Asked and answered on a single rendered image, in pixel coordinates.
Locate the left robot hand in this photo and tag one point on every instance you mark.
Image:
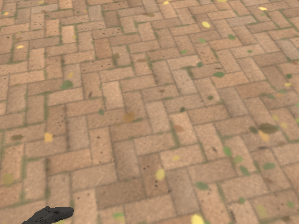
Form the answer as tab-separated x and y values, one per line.
49	215

